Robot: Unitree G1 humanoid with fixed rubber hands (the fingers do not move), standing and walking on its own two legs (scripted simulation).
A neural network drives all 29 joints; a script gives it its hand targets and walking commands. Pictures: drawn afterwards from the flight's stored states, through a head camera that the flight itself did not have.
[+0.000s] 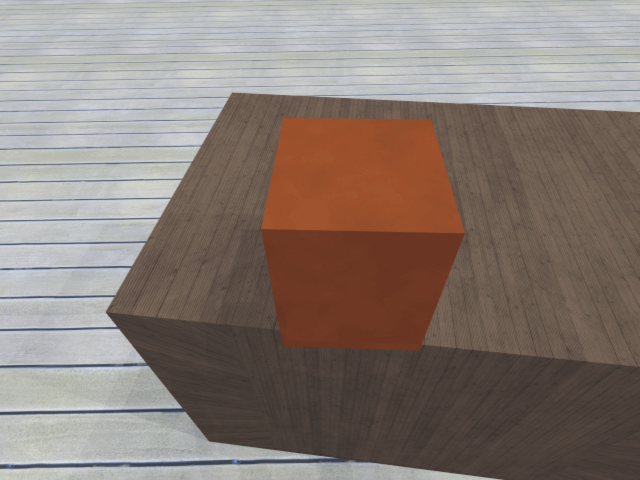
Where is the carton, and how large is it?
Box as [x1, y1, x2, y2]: [261, 118, 464, 350]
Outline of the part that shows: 283,118 261,227 282,345 418,350 464,233 431,120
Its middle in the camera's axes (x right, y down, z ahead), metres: +0.04 +0.00 +0.54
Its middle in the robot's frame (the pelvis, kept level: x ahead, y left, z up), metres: +0.42 -0.02 +0.07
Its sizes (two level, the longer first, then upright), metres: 0.210 0.200 0.250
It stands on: a pedestal, 0.72 m high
